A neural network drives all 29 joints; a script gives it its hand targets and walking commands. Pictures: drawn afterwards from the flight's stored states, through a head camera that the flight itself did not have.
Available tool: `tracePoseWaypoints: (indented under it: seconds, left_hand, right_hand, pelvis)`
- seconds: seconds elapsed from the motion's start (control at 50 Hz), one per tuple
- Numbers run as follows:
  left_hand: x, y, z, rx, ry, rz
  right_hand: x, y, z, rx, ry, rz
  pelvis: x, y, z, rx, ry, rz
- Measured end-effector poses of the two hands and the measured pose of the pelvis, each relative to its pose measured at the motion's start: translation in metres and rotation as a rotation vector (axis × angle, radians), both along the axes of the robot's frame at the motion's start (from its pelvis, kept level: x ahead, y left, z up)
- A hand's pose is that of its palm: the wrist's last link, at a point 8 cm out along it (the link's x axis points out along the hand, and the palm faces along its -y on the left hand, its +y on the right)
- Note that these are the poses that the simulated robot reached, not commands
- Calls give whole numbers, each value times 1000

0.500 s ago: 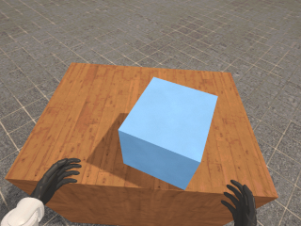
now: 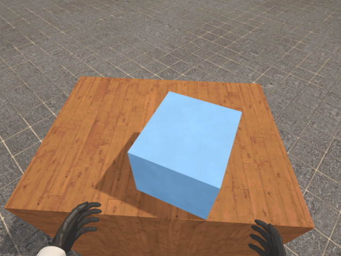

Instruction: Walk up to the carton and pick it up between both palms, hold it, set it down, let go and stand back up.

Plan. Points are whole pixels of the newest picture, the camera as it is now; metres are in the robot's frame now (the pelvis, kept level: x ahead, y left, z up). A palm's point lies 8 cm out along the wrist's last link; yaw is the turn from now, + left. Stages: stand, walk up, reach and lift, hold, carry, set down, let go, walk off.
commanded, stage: set down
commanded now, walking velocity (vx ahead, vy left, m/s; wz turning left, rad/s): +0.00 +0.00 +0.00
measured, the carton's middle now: (186, 152) +0.39 +0.01 +0.01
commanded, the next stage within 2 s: let go in 0.76 s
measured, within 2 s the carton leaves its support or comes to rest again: neither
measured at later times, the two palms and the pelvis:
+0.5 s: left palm out of the picture +0.14 +0.24 -0.06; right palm out of the picture +0.14 -0.20 -0.06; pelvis +0.00 -0.01 +0.00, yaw +0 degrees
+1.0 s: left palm (91, 252) +0.15 +0.22 -0.08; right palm out of the picture +0.15 -0.24 -0.08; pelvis +0.00 -0.01 +0.00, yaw -1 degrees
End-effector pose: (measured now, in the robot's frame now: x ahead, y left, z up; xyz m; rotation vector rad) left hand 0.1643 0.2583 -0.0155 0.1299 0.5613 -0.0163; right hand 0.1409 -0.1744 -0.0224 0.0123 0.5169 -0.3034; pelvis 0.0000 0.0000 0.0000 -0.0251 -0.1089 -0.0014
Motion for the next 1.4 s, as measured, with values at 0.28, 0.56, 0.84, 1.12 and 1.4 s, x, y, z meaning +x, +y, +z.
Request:
tracePoseWaypoints:
  seconds: [0.28, 0.56, 0.84, 1.12, 1.4]
  left_hand:
    - [-16, -15, -25, 2, 92, 43]
    - [-23, -17, -46, 38, 175, 91]
    - [-16, -31, -54, 66, 236, 98]
    - [-6, -44, -63, 65, 262, 107]
    - [-26, 1, -65, 190, 258, 141]
  right_hand:
    - [1, -20, -17, -52, 27, 80]
    - [4, -30, -39, -75, 97, 156]
    - [12, -49, -53, -84, 154, 202]
    - [2, -64, -60, -102, 223, 223]
    - [-5, -98, -72, -188, 410, 231]
  pelvis:
    - [-2, -5, 1, 8, -3, -3]
    - [-3, -6, 1, 13, -13, -4]
    - [0, -8, 1, 19, 14, -8]
    - [7, -13, 1, 22, 41, -6]
    - [7, -7, -4, 20, 69, 23]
